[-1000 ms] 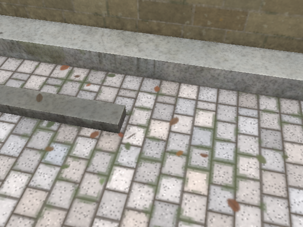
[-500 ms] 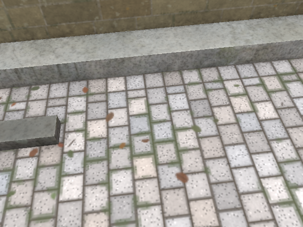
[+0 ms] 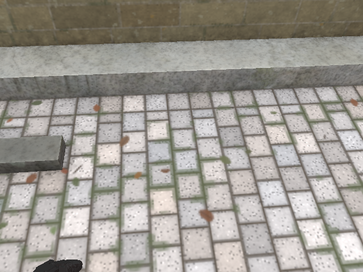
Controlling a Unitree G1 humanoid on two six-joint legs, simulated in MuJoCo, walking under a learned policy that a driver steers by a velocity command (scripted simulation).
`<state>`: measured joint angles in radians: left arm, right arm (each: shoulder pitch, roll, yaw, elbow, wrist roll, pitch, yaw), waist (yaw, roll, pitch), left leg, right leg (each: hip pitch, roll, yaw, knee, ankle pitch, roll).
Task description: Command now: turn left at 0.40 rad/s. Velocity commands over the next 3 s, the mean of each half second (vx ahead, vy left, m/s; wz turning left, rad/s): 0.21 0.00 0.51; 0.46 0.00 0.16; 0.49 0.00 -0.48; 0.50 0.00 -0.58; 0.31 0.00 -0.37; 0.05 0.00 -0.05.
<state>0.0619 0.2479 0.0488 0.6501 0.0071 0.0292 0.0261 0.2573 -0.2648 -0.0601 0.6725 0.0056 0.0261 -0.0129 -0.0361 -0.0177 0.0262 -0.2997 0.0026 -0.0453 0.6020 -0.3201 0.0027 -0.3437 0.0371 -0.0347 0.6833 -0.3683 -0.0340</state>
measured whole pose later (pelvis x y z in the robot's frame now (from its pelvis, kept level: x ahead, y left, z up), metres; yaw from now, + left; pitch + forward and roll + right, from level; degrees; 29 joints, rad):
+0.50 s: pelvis +0.02 +0.01 +0.02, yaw +17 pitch +1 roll -1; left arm 0.39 0.26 0.06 0.77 0.01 -0.08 0.02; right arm 0.20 -0.30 -0.09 0.65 0.03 0.00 0.02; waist 0.08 0.04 -0.02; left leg -0.66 0.08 -0.07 1.00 -0.09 -0.03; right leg -0.01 -0.02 -0.17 0.24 -0.24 -0.02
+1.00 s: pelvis +0.22 +0.23 +0.00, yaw +20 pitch -1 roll +1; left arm 0.18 0.30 0.06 0.79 -0.04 -0.10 -0.02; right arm 0.31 -0.24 -0.09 0.79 -0.02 -0.13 0.00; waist -0.06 -0.07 0.08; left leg -0.08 -0.03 0.18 0.36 0.16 0.25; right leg -0.48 -0.10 0.04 0.92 -0.10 -0.01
